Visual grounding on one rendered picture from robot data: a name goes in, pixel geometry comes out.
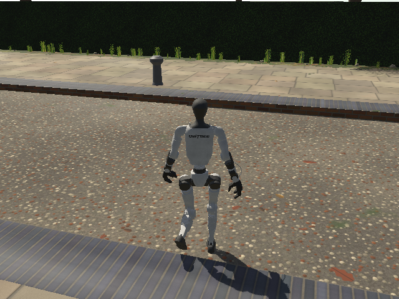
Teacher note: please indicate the right robot forearm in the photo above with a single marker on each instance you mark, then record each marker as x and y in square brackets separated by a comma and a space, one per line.
[231, 169]

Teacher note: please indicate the left robot forearm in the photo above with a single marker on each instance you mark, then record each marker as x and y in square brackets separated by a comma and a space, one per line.
[169, 163]

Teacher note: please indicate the robot left hand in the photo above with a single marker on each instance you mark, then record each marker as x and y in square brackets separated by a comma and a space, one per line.
[171, 174]

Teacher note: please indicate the humanoid robot torso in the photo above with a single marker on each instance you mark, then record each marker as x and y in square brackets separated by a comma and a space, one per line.
[199, 150]

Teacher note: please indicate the right robot upper arm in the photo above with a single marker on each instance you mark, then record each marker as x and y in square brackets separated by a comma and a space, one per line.
[222, 141]

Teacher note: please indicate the robot right hand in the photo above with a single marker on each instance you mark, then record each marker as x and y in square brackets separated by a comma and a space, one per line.
[238, 190]

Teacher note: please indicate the robot right thigh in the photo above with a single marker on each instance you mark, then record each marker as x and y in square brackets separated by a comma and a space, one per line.
[214, 182]

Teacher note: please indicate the left robot upper arm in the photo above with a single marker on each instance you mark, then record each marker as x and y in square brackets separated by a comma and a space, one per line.
[175, 144]

